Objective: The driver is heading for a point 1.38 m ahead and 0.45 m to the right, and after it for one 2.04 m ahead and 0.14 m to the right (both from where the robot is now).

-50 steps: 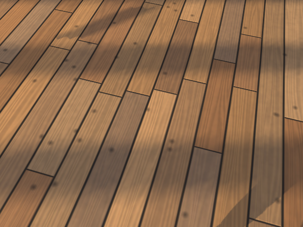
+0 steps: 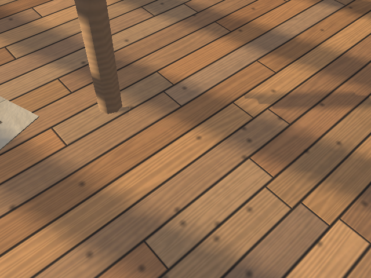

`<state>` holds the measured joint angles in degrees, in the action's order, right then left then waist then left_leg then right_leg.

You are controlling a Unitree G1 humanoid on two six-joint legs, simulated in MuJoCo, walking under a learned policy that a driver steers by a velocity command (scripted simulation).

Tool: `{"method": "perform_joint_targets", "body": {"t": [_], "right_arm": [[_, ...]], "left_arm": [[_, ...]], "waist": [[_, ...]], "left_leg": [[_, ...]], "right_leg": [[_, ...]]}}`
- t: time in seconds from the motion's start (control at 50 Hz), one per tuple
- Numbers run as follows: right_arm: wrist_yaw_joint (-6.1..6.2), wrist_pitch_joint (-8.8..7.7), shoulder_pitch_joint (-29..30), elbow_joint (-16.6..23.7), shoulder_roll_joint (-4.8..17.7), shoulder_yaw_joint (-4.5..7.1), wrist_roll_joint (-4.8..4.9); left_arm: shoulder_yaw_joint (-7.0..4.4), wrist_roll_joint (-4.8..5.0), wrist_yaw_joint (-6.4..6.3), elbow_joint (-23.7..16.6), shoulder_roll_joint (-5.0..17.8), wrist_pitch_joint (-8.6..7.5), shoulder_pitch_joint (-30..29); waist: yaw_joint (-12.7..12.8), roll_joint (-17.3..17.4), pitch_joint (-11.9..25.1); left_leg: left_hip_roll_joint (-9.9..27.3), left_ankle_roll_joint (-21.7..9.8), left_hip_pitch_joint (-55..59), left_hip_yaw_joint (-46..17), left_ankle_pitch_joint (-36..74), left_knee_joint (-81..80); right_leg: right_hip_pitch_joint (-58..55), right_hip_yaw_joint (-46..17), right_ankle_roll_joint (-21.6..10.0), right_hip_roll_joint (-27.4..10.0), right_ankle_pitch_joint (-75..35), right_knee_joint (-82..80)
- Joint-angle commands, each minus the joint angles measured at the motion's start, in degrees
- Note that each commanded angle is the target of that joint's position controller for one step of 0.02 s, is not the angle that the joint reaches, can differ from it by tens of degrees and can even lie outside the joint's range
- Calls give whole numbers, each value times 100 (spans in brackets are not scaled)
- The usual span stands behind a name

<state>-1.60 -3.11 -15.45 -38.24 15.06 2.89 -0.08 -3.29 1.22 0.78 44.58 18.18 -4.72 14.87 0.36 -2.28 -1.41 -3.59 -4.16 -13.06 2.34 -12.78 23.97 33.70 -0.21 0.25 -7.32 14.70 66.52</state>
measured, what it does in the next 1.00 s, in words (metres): walks ahead, turning right: right foot, then left foot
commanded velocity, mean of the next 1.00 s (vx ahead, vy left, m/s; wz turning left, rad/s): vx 0.49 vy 0.00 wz -0.46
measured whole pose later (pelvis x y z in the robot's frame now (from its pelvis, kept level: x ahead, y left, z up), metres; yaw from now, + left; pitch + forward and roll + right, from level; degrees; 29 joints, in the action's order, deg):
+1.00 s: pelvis +0.59 -0.07 +0.00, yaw -33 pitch +1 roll +1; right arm -0.1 -5.6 -16.0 -42.2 15.0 3.0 -0.5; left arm -4.1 1.5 0.1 37.7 18.3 -0.7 15.3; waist -1.8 -3.2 -0.9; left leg -1.0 -1.4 -11.9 3.9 -11.9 22.8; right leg 33.0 -3.6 0.1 -2.3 17.2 66.6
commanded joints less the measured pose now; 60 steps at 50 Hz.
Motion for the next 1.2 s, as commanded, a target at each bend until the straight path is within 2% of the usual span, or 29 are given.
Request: {"method": "perform_joint_targets", "body": {"t": [0.02,0.1,0.16,0.22,0.28,0.32,0.34,0.36,0.38,0.4,0.42,0.44,0.46,0.5,0.54,0.62,0.7,0.74,0.78,0.8,0.82,0.84,0.86,0.88,0.9,0.94,1.04,1.12,1.2], "right_arm": [[52,-246,160,210,776,220,-60],[130,-297,73,-14,789,204,-80],[188,-289,-203,-229,892,227,-23],[232,-167,-428,-421,957,261,24],[331,4,-354,-428,1163,319,31],[409,114,-271,-379,1295,341,17],[438,101,-149,-310,1271,307,28],[334,-36,-833,-56,545,71,-133],[204,-273,-676,-68,611,-1,-101],[100,-427,-16,135,965,105,163],[82,-513,285,266,938,61,204],[116,-531,406,263,888,70,86],[145,-482,320,249,934,115,-11],[166,-342,69,204,859,112,-79],[205,-248,147,226,710,55,-109],[186,-267,1096,414,460,-66,-77],[103,-353,1447,502,720,36,63],[79,-403,1250,463,884,134,88],[118,-458,423,281,1070,271,37],[167,-471,-365,228,1373,357,-55],[129,-384,-776,8,1876,475,-129],[98,-366,-628,92,1333,384,-10],[127,-335,-395,136,1003,291,12],[135,-304,-145,151,876,235,-40],[146,-283,6,103,741,192,-62],[174,-306,93,16,610,153,-73],[180,-330,-6,-277,877,255,-41],[164,-272,-141,-516,989,250,16],[142,-174,-533,-830,1172,283,153]], "left_arm": [[-105,-6,3,-231,391,86,116],[-47,5,56,-393,216,45,-502],[34,15,172,-592,55,9,-1084],[61,4,310,-826,33,-16,-1450],[-26,-22,388,-966,227,19,-1265],[-225,-19,335,-839,638,80,-270],[-378,-13,246,-697,949,106,638],[-525,-21,171,-667,1551,118,1075],[-432,32,152,-724,1255,95,1108],[-348,-20,118,-732,974,92,946],[-310,-15,98,-789,843,85,575],[-264,-4,91,-863,706,91,194],[-210,-61,72,-951,564,84,-45],[-205,-88,33,-1023,547,83,-263],[-236,-74,-29,-968,669,72,-222],[-287,1,-137,-820,820,161,85],[-294,50,-159,-693,803,243,427],[-298,24,-166,-704,772,261,376],[-209,-19,-150,-759,471,258,317],[-64,-99,-122,-836,52,236,452],[26,80,-111,-1061,-169,173,1196],[-86,147,-142,-895,477,182,1089],[-180,96,-146,-953,772,217,474],[-189,19,-157,-1006,727,246,172],[-203,-28,-139,-1081,658,244,-18],[-201,43,-75,-1113,469,290,25],[-115,-1,-30,-1281,163,369,-360],[-4,-12,83,-1363,-51,255,-951],[28,13,205,-1580,-43,177,-1595]], "waist": [[71,551,137],[-134,505,-166],[-380,420,-398],[-483,358,-474],[-228,661,-45],[340,843,623],[883,571,1085],[491,-843,1887],[593,-693,2665],[747,-314,1945],[548,152,1207],[278,507,649],[60,404,425],[-170,110,308],[-186,53,225],[224,-169,181],[353,-337,284],[175,-477,294],[-289,-452,612],[-566,306,1350],[-193,2308,1850],[-367,1640,1443],[-521,1105,787],[-460,724,477],[-390,718,213],[-239,984,100],[-239,692,-30],[-423,575,-150],[-548,553,-381]], "left_leg": [[1568,-918,501,-976,1911,-1447],[1299,-569,451,-58,2033,-1649],[1449,-418,757,175,2027,-1821],[1677,-362,1614,329,2694,-1504],[1769,-225,2253,519,5351,-498],[1688,-97,2104,630,6579,1100],[1482,83,1090,703,5673,2549],[515,508,-1587,524,1000,4995],[-172,520,-2643,-704,-2020,5934],[232,386,-3200,-1073,-1629,5972],[507,306,-3214,-987,-1148,5428],[699,337,-3015,-864,-935,4832],[849,401,-2622,-846,-745,4480],[926,605,-2208,-735,-586,4082],[908,817,-2038,-563,-293,3445],[568,957,-1475,-434,1405,1525],[382,871,-1209,-697,1532,658],[395,677,-961,-767,1086,506],[576,333,263,-766,842,250],[1592,-29,1597,-1774,245,201],[2797,-995,3026,-4655,-1328,-515],[2792,-950,2787,-5047,-2640,-793],[2523,-692,2215,-4021,-2282,-801],[2252,-541,1636,-3188,-1337,-803],[2020,-510,1224,-2596,-593,-887],[1762,-447,815,-1790,104,-1129],[1884,-655,911,-846,1266,-1428],[1691,-570,909,-165,1646,-1500],[1895,-542,1355,-25,1914,-1450]], "right_leg": [[695,-338,83,-192,-736,-305],[549,-342,65,178,-2131,-1948],[453,-95,-68,309,-2593,-2827],[754,43,-251,421,-2215,-3302],[316,491,-537,829,-1195,-3293],[-1049,649,-834,1202,-712,-3276],[-2690,160,-1118,1046,-1097,-3646],[-5257,-2649,-2206,-533,-649,-3534],[-6023,-4836,-2688,-1122,-51,-4493],[-5589,-4077,-2283,-962,151,-4776],[-4648,-3363,-2045,-756,-49,-4885],[-3714,-2831,-1888,-509,-617,-4994],[-3058,-2462,-1835,-325,-1136,-5136],[-2309,-2129,-1869,-114,-1661,-5349],[-1760,-1702,-1827,45,-2074,-5380],[-1372,-1282,-1398,475,-1388,-5190],[-1959,-1968,-1214,221,-585,-4728],[-2218,-2349,-1090,61,-450,-4349],[-1997,-2207,-794,367,-515,-3459],[-1411,-1661,-562,769,326,-1822],[540,-925,-243,1405,2080,0],[1213,-1044,-141,922,1702,750],[1344,-929,-108,747,1154,925],[1153,-794,-75,567,746,828],[1052,-806,-55,429,473,565],[689,-684,-38,240,228,260],[1016,-547,101,130,-366,-674],[557,-276,3,264,-1342,-2143],[330,22,-201,407,-1247,-3050]]}}
Velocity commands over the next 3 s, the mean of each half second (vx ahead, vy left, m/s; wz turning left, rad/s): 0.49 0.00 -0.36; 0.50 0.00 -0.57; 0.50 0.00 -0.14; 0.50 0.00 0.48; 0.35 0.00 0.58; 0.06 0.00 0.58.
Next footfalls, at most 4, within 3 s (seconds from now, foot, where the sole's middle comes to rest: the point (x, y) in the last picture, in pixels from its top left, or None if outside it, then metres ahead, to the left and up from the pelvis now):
0.34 right None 0.37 -0.13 -0.78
0.80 left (188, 222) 0.69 0.00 -0.78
1.30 right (284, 204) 0.77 -0.38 -0.78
1.84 left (260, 132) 1.15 -0.34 -0.78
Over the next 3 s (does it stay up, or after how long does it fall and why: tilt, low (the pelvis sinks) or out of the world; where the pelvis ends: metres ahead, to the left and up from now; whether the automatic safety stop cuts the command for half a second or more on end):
stays up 1.31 -0.45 0.00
